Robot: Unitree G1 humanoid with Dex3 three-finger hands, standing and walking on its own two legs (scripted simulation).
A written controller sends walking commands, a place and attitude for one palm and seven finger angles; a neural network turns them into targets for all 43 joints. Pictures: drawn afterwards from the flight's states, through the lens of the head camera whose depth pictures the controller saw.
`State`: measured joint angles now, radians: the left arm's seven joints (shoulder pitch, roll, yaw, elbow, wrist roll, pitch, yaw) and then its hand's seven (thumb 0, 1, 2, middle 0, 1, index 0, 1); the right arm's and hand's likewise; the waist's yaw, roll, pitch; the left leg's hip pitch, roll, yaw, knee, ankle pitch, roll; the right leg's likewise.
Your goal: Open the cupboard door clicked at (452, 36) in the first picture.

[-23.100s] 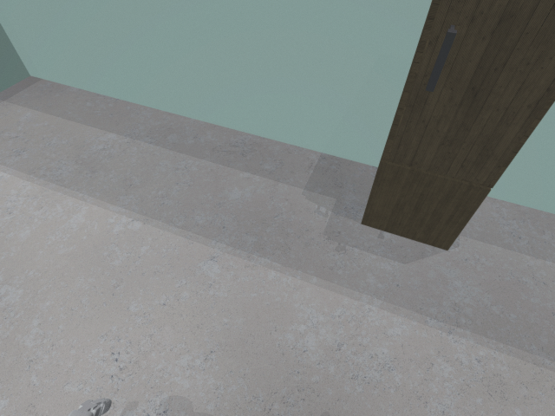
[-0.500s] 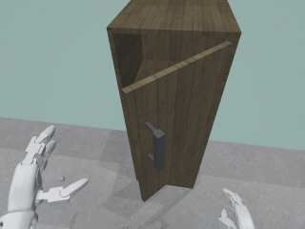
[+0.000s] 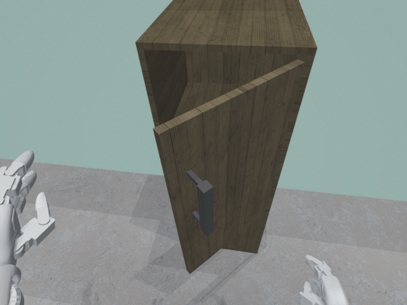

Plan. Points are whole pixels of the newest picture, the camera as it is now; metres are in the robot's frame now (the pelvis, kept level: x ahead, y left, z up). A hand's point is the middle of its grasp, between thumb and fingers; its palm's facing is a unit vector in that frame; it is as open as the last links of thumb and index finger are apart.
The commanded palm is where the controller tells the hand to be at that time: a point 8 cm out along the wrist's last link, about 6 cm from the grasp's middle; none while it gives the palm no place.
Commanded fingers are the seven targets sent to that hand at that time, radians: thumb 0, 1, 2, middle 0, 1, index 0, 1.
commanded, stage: draw the hand back to the body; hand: left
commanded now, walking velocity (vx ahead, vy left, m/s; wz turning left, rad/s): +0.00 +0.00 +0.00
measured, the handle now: (200, 203) +0.30 +0.05 +0.05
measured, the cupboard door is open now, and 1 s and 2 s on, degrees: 47 47 47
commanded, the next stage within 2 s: step back with the hand held close in 0.18 s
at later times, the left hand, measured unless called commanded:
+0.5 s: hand (48, 227) +0.18 +0.26 +0.15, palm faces +0.39 -0.79 -0.47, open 7.4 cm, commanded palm +0.12 +0.30 +0.17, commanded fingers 0.00 0.90 0.90 -0.20 -0.30 -0.20 -0.30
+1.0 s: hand out of the picture +0.08 +0.30 +0.15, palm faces +0.44 -0.75 -0.50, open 7.4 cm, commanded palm +0.03 +0.34 +0.17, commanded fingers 0.00 0.90 0.90 -0.20 -0.30 -0.20 -0.30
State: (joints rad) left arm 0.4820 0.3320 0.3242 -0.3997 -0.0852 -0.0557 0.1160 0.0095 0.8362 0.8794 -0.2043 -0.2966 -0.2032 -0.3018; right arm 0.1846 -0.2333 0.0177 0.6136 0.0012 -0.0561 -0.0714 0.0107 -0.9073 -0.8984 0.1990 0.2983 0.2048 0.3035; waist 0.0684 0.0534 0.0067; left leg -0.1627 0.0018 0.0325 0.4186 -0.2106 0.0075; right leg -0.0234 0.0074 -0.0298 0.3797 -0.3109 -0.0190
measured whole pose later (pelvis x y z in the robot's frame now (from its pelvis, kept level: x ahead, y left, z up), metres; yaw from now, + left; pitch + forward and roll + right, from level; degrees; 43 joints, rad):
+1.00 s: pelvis -0.10 +0.03 -0.01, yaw +2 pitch -1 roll -3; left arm 0.59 0.41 0.44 -0.54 -0.05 -0.18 0.15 0.01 0.89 0.90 -0.21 -0.30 -0.21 -0.30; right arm 0.22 -0.21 0.00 0.56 0.00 -0.04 -0.06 0.01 -0.91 -0.90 0.20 0.30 0.21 0.30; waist 0.00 0.04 0.05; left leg -0.44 -0.01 0.01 0.56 -0.17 0.05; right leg -0.29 0.03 -0.01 0.53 -0.24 0.00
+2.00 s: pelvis -0.26 +0.08 -0.01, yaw -2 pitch +0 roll -2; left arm 0.52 0.37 0.39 -0.44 -0.03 -0.19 0.16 0.01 0.88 0.90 -0.21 -0.30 -0.21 -0.30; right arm 0.32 -0.24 -0.02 0.68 -0.01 -0.11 -0.09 0.01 -0.91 -0.90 0.20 0.30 0.21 0.30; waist 0.00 0.00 -0.07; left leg -0.30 0.04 0.00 0.60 -0.37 0.03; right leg -0.23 0.02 -0.07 0.54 -0.31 -0.02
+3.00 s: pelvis -0.25 +0.10 +0.00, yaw +1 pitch -2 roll +0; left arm 0.29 0.16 0.01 1.16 0.00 0.01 0.03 0.00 0.92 0.90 -0.20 -0.29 -0.20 -0.30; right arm 0.28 -0.14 0.02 1.14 -0.02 0.01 -0.03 0.00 -0.92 -0.90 0.20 0.30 0.20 0.30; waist 0.00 0.03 0.05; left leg -0.15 -0.03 0.02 0.41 -0.23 0.04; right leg -0.13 -0.02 -0.08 0.41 -0.25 -0.01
